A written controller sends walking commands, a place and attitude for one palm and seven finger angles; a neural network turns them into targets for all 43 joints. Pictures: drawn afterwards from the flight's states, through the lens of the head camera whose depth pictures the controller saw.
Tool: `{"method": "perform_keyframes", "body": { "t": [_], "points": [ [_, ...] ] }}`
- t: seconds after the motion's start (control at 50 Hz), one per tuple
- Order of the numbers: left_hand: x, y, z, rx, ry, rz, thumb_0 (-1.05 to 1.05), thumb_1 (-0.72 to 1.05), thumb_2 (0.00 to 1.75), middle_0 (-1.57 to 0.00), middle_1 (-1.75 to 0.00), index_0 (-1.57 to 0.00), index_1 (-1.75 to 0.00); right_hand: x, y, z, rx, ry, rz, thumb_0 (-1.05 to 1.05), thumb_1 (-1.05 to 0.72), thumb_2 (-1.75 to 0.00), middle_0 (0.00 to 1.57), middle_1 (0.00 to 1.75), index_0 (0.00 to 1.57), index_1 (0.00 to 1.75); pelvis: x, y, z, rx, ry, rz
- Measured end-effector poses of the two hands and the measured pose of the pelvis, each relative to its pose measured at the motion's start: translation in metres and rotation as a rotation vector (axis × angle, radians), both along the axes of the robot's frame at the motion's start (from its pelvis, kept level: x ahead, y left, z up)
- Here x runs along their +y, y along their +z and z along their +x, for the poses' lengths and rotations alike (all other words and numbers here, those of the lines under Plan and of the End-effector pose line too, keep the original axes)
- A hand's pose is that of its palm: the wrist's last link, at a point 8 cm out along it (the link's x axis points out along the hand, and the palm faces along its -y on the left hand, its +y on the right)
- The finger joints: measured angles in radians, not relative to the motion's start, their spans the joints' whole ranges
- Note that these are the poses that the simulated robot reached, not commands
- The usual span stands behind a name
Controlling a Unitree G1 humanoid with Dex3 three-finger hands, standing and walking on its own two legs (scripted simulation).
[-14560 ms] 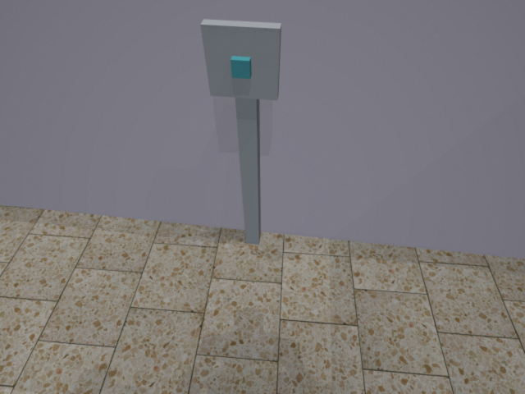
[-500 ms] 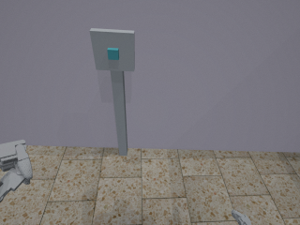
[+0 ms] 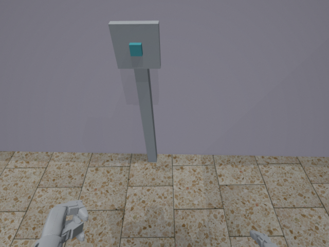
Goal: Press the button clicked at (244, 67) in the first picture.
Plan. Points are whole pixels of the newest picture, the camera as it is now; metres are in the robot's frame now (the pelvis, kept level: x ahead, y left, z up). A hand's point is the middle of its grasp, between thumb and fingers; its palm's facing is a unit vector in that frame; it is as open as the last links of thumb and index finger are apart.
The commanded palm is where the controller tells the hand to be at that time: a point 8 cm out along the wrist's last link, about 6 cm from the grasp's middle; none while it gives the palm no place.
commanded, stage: let the arm hang, fingers relaxed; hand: left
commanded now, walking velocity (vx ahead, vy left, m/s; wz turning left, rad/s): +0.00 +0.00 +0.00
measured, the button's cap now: (136, 49) +0.77 +0.15 +0.12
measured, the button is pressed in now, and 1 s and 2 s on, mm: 0 0 0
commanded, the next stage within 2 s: stand and wait in 0.94 s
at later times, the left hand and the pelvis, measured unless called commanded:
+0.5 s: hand out of the picture -0.06 +0.17 -0.15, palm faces +0.02 -0.98 -0.21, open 6.2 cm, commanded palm none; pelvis -0.01 +0.00 +0.02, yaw +0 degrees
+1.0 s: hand out of the picture -0.02 +0.14 -0.16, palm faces +0.03 -0.99 -0.17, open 7.3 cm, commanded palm none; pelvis -0.01 -0.02 +0.02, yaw -1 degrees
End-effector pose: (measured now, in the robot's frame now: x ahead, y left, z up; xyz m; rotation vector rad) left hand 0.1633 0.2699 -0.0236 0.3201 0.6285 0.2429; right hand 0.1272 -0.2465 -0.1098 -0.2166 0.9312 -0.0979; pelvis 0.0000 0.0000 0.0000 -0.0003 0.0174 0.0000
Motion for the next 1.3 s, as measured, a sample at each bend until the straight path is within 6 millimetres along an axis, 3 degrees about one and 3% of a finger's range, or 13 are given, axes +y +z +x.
{"method": "perform_keyframes", "body": {
  "t": [0.06,0.08,0.12,0.26,0.38,0.46,0.58,0.82,1.08,1.3],
  "points": [
    [-0.03,-0.067,-0.047,0.323,0.006,-0.128,0.01,0.91,0.9,-1.14,-1.34,-1.15,-1.35,-0.002,0.001,-0.017,0.072,-0.025,-0.014,0.01,-0.9,-0.9,0.2,0.3,0.2,0.3,-0.003,0.004,-0.001,-0.012,-0.005,0.001],
    [-0.041,-0.082,-0.065,0.409,0.004,-0.168,0.01,0.91,0.9,-1.11,-1.31,-1.12,-1.32,-0.003,0.002,-0.025,0.102,-0.035,-0.019,0.01,-0.9,-0.9,0.2,0.3,0.2,0.3,-0.004,0.006,-0.001,-0.015,-0.006,0.0],
    [-0.044,-0.098,-0.096,0.52,0.048,-0.169,0.02,0.91,0.9,-1.03,-1.28,-1.06,-1.25,-0.003,0.004,-0.042,0.169,-0.051,-0.03,0.01,-0.9,-0.9,0.2,0.3,0.2,0.3,-0.008,0.01,-0.001,-0.018,-0.004,-0.003],
    [-0.038,-0.106,-0.183,0.775,0.136,-0.214,0.02,0.91,0.9,-0.8,-1.03,-0.82,-1.0,0.003,-0.003,-0.102,0.389,-0.092,-0.027,0.01,-0.9,-0.9,0.2,0.3,0.2,0.3,-0.009,0.018,-0.002,-0.034,0.003,-0.017],
    [-0.039,-0.098,-0.22,0.873,0.169,-0.212,0.01,0.91,0.9,-0.6,-0.77,-0.61,-0.76,0.017,-0.012,-0.137,0.479,-0.119,0.019,0.01,-0.9,-0.9,0.2,0.3,0.2,0.3,-0.005,0.021,-0.005,-0.047,-0.001,-0.014],
    [-0.044,-0.096,-0.226,0.882,0.17,-0.213,0.01,0.91,0.9,-0.46,-0.6,-0.47,-0.6,0.027,-0.017,-0.152,0.502,-0.133,0.052,0.01,-0.9,-0.9,0.2,0.3,0.2,0.3,-0.003,0.021,-0.008,-0.052,-0.005,-0.01],
    [-0.054,-0.099,-0.215,0.843,0.153,-0.225,0.01,0.91,0.9,-0.29,-0.41,-0.3,-0.42,0.039,-0.021,-0.167,0.516,-0.151,0.088,0.01,-0.9,-0.9,0.2,0.3,0.2,0.3,-0.004,0.021,-0.011,-0.053,-0.01,-0.006],
    [-0.075,-0.104,-0.19,0.763,0.117,-0.257,0.01,0.91,0.9,-0.21,-0.3,-0.21,-0.31,0.039,-0.021,-0.181,0.518,-0.18,0.102,0.0,-0.9,-0.9,0.2,0.3,0.2,0.3,-0.01,0.02,-0.014,-0.052,-0.013,-0.003],
    [-0.077,-0.104,-0.194,0.79,0.128,-0.251,0.01,0.91,0.9,-0.2,-0.3,-0.2,-0.3,0.025,-0.019,-0.178,0.521,-0.188,0.079,0.0,-0.9,-0.9,0.2,0.3,0.2,0.3,-0.017,0.02,-0.012,-0.05,-0.014,-0.006],
    [-0.068,-0.1,-0.188,0.794,0.135,-0.22,0.01,0.91,0.9,-0.2,-0.3,-0.2,-0.3,0.011,-0.018,-0.158,0.499,-0.174,0.059,0.0,-0.9,-0.9,0.2,0.3,0.2,0.3,-0.021,0.021,-0.007,-0.05,-0.016,-0.005]
  ]
}}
